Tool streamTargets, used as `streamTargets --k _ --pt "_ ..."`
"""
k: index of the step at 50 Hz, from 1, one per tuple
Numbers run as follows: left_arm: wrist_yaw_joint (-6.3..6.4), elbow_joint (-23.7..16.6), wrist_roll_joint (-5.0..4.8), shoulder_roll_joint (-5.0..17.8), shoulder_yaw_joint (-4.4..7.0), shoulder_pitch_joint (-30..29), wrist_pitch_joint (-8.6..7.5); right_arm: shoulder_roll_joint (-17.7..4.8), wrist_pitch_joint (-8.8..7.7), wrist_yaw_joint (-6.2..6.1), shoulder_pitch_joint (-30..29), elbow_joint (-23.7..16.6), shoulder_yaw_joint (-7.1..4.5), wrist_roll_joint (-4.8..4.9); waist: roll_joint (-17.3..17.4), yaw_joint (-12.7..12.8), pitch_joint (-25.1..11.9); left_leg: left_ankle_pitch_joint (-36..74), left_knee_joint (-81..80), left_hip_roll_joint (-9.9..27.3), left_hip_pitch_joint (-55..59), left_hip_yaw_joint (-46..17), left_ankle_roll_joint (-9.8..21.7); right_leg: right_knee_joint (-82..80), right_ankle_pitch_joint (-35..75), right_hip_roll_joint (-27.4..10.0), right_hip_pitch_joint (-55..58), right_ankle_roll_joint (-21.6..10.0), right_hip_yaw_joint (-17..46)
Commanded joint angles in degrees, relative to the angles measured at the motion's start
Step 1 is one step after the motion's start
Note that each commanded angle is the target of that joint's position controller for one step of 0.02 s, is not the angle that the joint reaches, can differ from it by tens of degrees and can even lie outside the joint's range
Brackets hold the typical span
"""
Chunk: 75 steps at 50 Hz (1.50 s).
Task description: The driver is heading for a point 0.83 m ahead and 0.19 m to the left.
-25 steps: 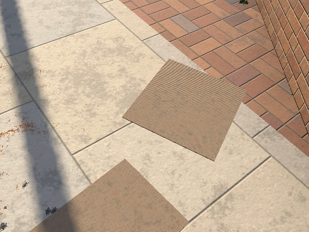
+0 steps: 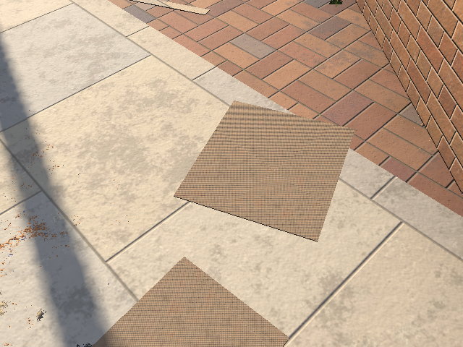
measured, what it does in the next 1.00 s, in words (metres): steps on the spot: left foot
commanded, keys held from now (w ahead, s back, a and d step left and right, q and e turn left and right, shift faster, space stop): no key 0.78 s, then w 0.22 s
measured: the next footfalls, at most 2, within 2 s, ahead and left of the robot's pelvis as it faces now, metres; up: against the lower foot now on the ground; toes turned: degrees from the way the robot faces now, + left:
left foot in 0.02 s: +0.03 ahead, +0.14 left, +0.00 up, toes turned +0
left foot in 1.50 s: +0.40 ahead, +0.07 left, +0.00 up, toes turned +11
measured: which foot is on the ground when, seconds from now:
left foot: up 0.00-0.00, down 0.02-1.00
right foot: down 0.00-1.00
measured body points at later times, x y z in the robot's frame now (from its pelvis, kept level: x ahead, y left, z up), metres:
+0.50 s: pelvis +0.00 +0.02 +0.00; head +0.00 +0.03 +0.45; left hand +0.01 +0.27 -0.15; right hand +0.02 -0.22 -0.15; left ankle -0.01 +0.14 -0.74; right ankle -0.01 -0.09 -0.74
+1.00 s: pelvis +0.03 +0.02 +0.00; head +0.02 +0.01 +0.45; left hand +0.02 +0.25 -0.16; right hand -0.03 -0.22 -0.16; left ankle -0.01 +0.14 -0.74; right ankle +0.00 -0.08 -0.73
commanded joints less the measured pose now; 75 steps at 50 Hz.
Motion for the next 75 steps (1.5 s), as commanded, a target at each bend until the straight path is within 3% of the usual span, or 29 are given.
streamTargets --k 1,2,3,5,9,21,39,40,43,45,46,47,49,50,51,52,53,54,55,56,57,59,62,66,69,71,73,74,75 --pt "0.15 -0.7 -0.30 8.5 2.03 0.0 -0.51 -4.0 -1.06 -0.48 3.4 0.2 -0.50 -0.55 -6.7 -0.2 -1.6 13.7 -9.7 1.7 8.0 -1.4 0.1 -5.5 8.4 -10.8 -5.1 -2.7 9.7" --pt "-0.02 -0.1 -0.16 8.1 2.03 1.0 -0.54 -5.2 -1.70 -0.43 3.5 0.2 -0.45 -1.02 -5.4 0.5 -1.4 16.0 -10.8 4.8 9.5 -4.5 0.5 -5.4 3.2 -9.3 -6.7 -1.4 9.3" --pt "-0.32 0.8 -0.52 7.2 2.25 3.0 -0.33 -7.3 -1.81 -0.18 1.7 1.4 -1.08 -0.11 0.8 3.0 1.7 15.1 -8.9 4.4 3.8 -4.6 1.4 -7.4 1.8 -6.2 -4.7 -0.8 7.0" --pt "-0.05 2.8 -0.35 7.9 2.46 2.4 -0.22 -4.1 -2.39 0.26 1.8 2.5 -0.39 -0.13 0.5 1.2 1.9 12.1 -11.2 3.8 0.9 -4.4 1.5 -5.2 4.9 -6.4 -0.1 -0.5 6.4" --pt "-0.09 5.2 -0.37 7.6 2.55 3.4 -0.59 -4.0 -2.89 -0.34 1.8 4.5 -0.26 0.00 0.2 1.4 -0.4 14.1 -11.8 3.7 3.4 -4.4 2.1 -4.6 8.6 -7.0 1.1 -0.6 6.1" --pt "0.49 11.3 -0.33 6.3 1.70 7.3 -0.35 -2.6 -2.75 -0.70 2.5 8.9 0.44 0.06 -1.7 1.3 1.0 12.5 -12.4 3.6 3.6 -4.5 3.2 -5.3 7.6 -7.0 -0.4 0.7 5.4" --pt "0.93 14.9 -0.32 3.5 0.99 10.8 -0.46 -0.1 -2.93 -0.97 4.5 12.3 1.15 0.15 -1.7 1.5 1.8 12.3 -12.3 3.0 2.2 -4.5 3.5 -4.5 7.8 -7.4 -0.7 1.1 4.8" --pt "0.91 15.1 -0.24 3.1 0.89 11.4 -0.43 0.1 -2.88 -0.95 5.1 12.5 1.19 0.09 -1.6 1.4 0.5 7.2 -12.9 2.5 2.6 -4.4 3.6 -4.7 3.6 -6.8 -0.4 1.0 4.5" --pt "0.55 14.1 0.32 3.8 1.61 11.3 0.02 -2.8 -1.94 -0.73 6.2 12.1 -0.23 -0.09 1.3 0.9 3.6 -19.4 -13.6 2.0 -0.9 -7.4 6.7 1.3 -17.8 -2.7 -6.8 -0.8 1.7" --pt "-0.10 12.0 1.08 1.7 1.34 9.0 -0.22 -3.5 -1.62 -0.54 9.9 12.5 -0.92 -0.17 4.5 -0.9 7.9 -30.0 -17.9 7.2 -0.7 -15.7 10.3 8.5 -19.6 -1.0 -15.1 -1.1 -0.6" --pt "-0.45 11.0 1.49 0.3 1.06 8.1 -0.76 -4.3 -1.68 -0.57 11.7 13.0 -1.42 -0.27 6.8 -1.3 8.3 -31.8 -20.7 11.3 0.4 -21.0 12.5 13.5 -15.2 -1.0 -17.1 -0.9 -3.3" --pt "-0.75 9.9 1.69 0.5 1.12 6.9 -1.45 -4.2 -1.93 -0.49 12.0 13.0 -1.68 -0.41 6.8 -1.5 8.7 -29.9 -22.6 14.1 -1.0 -24.0 14.0 16.7 -11.9 -2.7 -17.1 -0.9 -3.5" --pt "-1.42 9.0 1.11 1.2 1.52 7.9 -2.74 -4.6 -2.61 -0.16 9.1 11.9 -2.09 -0.72 5.3 0.6 7.4 -24.2 -22.2 13.8 -2.9 -22.0 13.9 15.3 -12.5 -3.8 -13.8 -1.4 -3.1" --pt "-1.69 9.6 0.77 0.7 1.58 10.8 -3.28 -4.6 -2.83 -0.01 6.5 11.0 -2.22 -0.36 4.9 2.6 6.9 -22.3 -20.5 11.9 -6.2 -18.5 12.8 10.5 -11.0 -3.3 -8.0 -2.0 -4.0" --pt "-1.70 11.4 0.31 -0.1 1.68 16.3 -3.72 -4.3 -3.02 0.15 3.3 10.0 -2.29 0.13 4.2 5.4 6.5 -21.2 -17.1 8.9 -12.5 -14.3 11.3 4.6 -7.9 -1.6 1.9 -2.5 -5.1" --pt "-1.37 13.4 0.18 0.7 2.18 21.9 -3.99 -3.2 -3.41 0.28 0.8 8.8 -2.16 0.12 1.1 7.7 6.7 -19.0 -10.6 5.4 -18.7 -10.2 9.6 -0.5 -7.7 -1.5 10.3 -2.7 -3.0" --pt "-0.69 14.5 0.89 4.6 3.20 28.4 -4.49 0.7 -4.13 0.65 -1.0 7.2 -1.16 -0.06 -10.3 10.1 4.7 -14.0 6.4 -0.7 -25.4 -2.0 7.2 -10.2 -18.5 -13.0 17.1 -3.9 13.9" --pt "-0.83 15.8 0.33 10.4 4.74 34.1 -4.17 2.2 -4.66 1.08 -2.4 4.6 -0.71 -0.49 -19.7 10.6 4.9 -13.6 20.3 -5.2 -33.8 4.1 6.2 -18.7 -31.1 -23.9 17.7 -8.3 34.4" --pt "-0.64 14.8 0.62 8.2 4.33 29.4 -3.80 -1.4 -4.96 1.58 -3.2 4.3 -1.44 -1.97 -11.4 7.2 8.9 -9.7 28.6 -1.2 -34.6 0.6 7.0 -18.4 -31.9 -24.7 12.0 -9.8 34.8" --pt "-0.88 12.7 0.59 6.4 3.82 24.1 -4.22 -0.5 -5.47 2.25 -2.8 4.7 -1.31 -1.70 -6.9 4.7 9.9 -4.3 30.8 0.6 -34.1 -0.5 7.2 -18.2 -27.0 -22.5 8.8 -9.2 29.6" --pt "-0.99 11.5 0.46 5.5 3.56 21.1 -4.83 0.5 -6.02 2.73 -1.4 5.4 -1.10 -1.18 -5.6 3.0 9.1 0.0 30.8 1.7 -32.4 -0.6 6.6 -18.6 -18.8 -19.9 8.2 -8.3 24.1" --pt "-0.77 11.2 0.18 3.6 2.84 20.6 -5.92 -0.1 -6.06 3.41 -1.3 5.8 -1.51 -1.44 -5.0 1.9 6.7 5.0 29.8 2.3 -30.6 1.0 5.3 -18.4 -4.1 -16.3 9.8 -7.1 15.6" --pt "-0.49 13.1 0.19 2.8 2.31 25.3 -6.56 0.9 -5.13 3.50 -3.6 4.7 -1.45 -1.07 -6.5 2.0 4.4 7.4 29.7 1.1 -32.4 3.6 4.4 -15.3 17.9 -14.6 13.5 -6.2 6.8" --pt "-0.08 13.1 0.54 2.2 1.58 25.6 -6.70 2.6 -4.78 3.51 -14.2 0.0 -0.32 -0.51 -7.2 3.3 6.7 11.5 18.1 -1.2 -29.9 6.0 4.5 -15.8 27.5 -12.9 9.5 -4.9 -0.9" --pt "0.39 13.3 0.46 3.7 1.56 25.6 -7.01 2.5 -4.68 3.46 -17.6 -2.1 0.24 -0.44 -8.3 3.3 6.8 13.1 8.3 -3.1 -21.8 9.7 6.7 -14.8 37.8 -14.0 8.6 -4.2 -4.6" --pt "0.82 13.2 0.28 5.4 1.88 24.6 -7.38 0.5 -4.91 3.01 -13.6 -1.6 -0.40 -0.41 -8.7 0.7 3.5 12.1 6.4 -5.8 -14.7 11.3 9.2 -7.3 56.2 -15.0 11.4 -3.1 -7.0" --pt "1.23 12.3 0.33 7.7 2.64 22.5 -6.90 -2.1 -5.56 2.59 -1.3 2.0 -1.84 -0.37 -9.5 -4.6 -3.6 10.2 4.4 -8.4 -3.3 10.7 12.0 9.1 64.0 -16.0 12.8 -2.7 -8.1" --pt "1.06 11.7 0.11 8.5 2.97 21.1 -6.61 -3.5 -5.85 2.35 5.9 4.3 -2.80 -0.80 -9.0 -8.1 -6.9 11.5 -0.2 -8.1 5.8 9.1 13.6 20.7 57.1 -15.3 9.0 -2.5 -9.2" --pt "0.49 9.9 0.16 7.6 2.82 20.2 -6.58 -7.5 -5.68 1.88 12.1 5.3 -4.28 -1.67 -4.6 -10.4 -10.6 2.8 -2.5 1.2 16.5 -3.8 16.6 37.9 37.0 -12.6 -1.9 -2.1 -10.0"
Velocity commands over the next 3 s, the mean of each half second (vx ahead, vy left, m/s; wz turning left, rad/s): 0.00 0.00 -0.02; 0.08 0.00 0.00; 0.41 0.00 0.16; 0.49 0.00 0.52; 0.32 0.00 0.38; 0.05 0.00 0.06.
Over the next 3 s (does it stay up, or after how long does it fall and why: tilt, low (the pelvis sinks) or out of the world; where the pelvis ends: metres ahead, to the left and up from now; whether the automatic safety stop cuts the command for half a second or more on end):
stays up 0.77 0.15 0.00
